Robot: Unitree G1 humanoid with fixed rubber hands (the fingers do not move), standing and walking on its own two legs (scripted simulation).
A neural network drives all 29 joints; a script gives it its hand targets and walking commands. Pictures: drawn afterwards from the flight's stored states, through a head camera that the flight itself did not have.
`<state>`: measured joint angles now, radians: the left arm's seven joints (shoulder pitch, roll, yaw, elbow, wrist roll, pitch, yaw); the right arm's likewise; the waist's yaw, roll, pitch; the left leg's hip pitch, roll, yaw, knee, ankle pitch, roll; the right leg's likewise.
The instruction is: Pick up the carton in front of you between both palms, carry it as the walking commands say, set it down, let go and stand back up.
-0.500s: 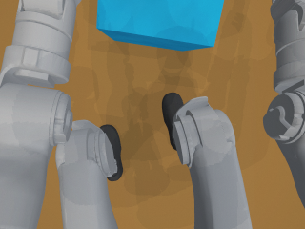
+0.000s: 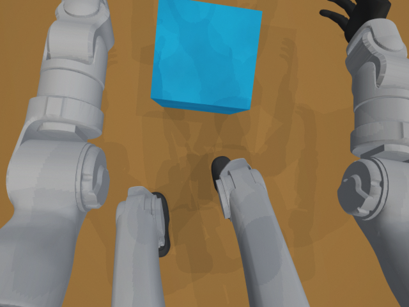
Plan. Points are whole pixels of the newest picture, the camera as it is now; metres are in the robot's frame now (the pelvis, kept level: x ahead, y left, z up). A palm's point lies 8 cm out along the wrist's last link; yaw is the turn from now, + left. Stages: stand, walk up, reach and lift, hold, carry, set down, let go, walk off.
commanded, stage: set down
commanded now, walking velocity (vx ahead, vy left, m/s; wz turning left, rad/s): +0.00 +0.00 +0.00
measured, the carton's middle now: (202, 68) +0.52 -0.12 -0.38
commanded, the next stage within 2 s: let go in 0.34 s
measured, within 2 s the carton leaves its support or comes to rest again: neither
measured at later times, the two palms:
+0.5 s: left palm out of the picture +0.58 +0.05 +0.04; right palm out of the picture +0.46 -0.33 +0.04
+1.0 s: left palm out of the picture +0.41 +0.12 +0.14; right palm out of the picture +0.31 -0.30 +0.15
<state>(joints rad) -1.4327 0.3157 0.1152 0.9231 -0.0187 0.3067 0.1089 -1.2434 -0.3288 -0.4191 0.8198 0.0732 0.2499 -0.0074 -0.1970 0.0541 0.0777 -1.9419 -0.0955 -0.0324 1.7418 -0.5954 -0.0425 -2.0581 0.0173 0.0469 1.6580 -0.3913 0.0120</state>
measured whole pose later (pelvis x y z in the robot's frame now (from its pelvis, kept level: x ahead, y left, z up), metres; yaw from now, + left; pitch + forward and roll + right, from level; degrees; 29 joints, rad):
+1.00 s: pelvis +0.09 -0.03 +0.24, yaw -3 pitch +21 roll +1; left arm -0.26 0.10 0.16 0.58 0.10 0.06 0.07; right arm -0.12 -0.22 -0.11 0.49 0.01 0.04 0.11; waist -0.11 -0.01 0.00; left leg -0.71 -0.02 -0.08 0.69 -0.35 -0.04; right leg -0.84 0.05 0.04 0.68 -0.22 -0.03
